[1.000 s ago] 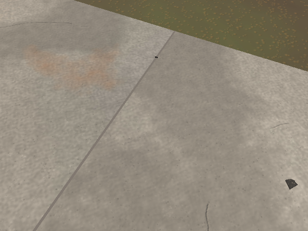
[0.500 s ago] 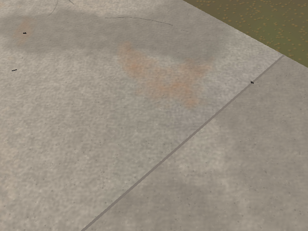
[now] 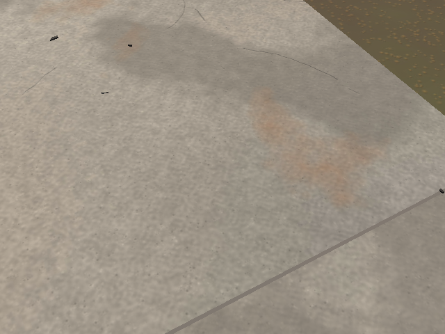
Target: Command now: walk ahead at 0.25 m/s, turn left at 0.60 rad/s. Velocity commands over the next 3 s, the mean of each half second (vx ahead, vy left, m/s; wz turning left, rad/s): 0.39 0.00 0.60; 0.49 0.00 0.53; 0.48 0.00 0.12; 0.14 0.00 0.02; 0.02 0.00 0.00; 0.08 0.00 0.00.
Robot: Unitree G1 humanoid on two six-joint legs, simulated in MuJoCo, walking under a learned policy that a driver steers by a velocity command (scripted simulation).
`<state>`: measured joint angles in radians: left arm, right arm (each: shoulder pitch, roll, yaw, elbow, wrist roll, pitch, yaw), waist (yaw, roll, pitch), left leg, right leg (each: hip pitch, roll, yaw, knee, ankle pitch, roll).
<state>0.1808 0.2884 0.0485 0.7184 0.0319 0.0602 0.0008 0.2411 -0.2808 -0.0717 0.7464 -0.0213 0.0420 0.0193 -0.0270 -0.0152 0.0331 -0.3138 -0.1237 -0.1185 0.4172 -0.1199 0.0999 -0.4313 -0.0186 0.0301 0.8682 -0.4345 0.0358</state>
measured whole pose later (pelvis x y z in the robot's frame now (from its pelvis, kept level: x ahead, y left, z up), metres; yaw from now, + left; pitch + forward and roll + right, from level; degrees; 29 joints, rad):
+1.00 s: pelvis +0.38 +0.16 +0.00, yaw +33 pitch +2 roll +1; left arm 0.09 0.27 0.03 0.70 0.04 -0.02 -0.04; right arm 0.42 -0.28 -0.05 0.85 -0.01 -0.06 0.00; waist -0.07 -0.04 0.04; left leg 0.04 -0.15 -0.15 0.25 -0.30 0.12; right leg -0.65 -0.09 -0.01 0.67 -0.02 0.01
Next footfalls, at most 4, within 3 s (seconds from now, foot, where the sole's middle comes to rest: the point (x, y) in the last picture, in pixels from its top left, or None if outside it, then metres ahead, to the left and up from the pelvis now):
0.12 right None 0.06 -0.13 -0.78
0.58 left None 0.28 0.18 -0.78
1.10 right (154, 279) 0.64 0.20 -0.78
1.58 left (62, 249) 0.75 0.51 -0.78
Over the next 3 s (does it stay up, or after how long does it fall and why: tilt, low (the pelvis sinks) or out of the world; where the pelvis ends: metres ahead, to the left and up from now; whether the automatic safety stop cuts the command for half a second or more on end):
stays up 0.78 0.42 0.00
